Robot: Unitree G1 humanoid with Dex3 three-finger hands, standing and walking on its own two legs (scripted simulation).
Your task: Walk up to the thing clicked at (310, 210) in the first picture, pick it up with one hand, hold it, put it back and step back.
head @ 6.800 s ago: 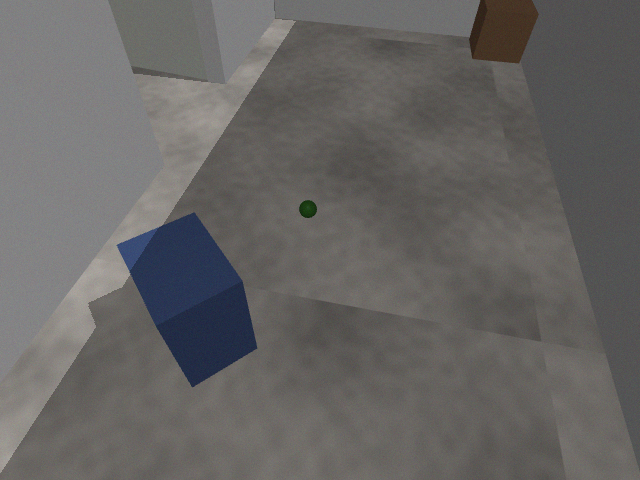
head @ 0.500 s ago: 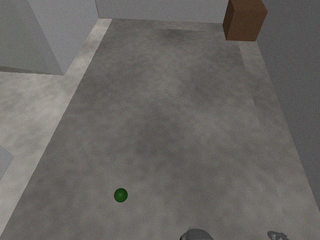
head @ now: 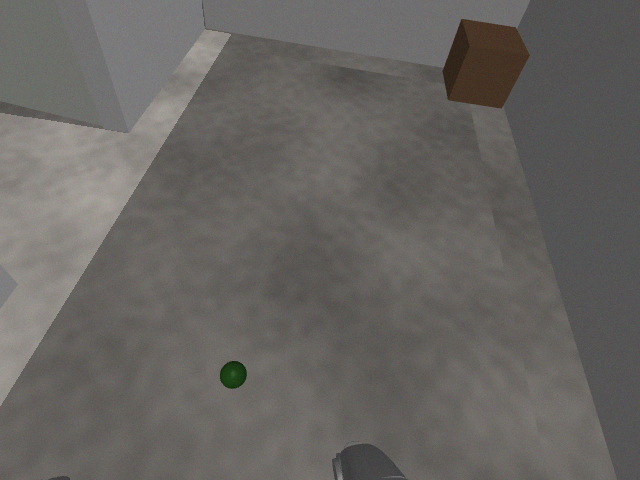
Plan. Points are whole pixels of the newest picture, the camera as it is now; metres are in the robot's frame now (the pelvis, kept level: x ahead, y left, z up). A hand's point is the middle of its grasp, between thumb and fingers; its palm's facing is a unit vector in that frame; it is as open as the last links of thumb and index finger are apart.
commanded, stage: walk up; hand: left
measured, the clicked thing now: (233, 374) +0.50 +0.18 -0.71
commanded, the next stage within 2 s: none
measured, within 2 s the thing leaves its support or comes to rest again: neither
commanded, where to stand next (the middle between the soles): +0.10 -0.02 m, yaw -5 degrees
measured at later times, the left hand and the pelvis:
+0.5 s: hand out of the picture +0.14 +0.23 -0.11, palm faces -0.11 -0.89 -0.45, open 7.3 cm; pelvis +0.07 -0.04 +0.01, yaw -6 degrees
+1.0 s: hand out of the picture +0.14 +0.23 -0.15, palm faces -0.13 -0.90 -0.42, open 7.3 cm; pelvis +0.03 -0.03 -0.01, yaw -6 degrees
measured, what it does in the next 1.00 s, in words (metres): steps on the spot: right foot, then left foot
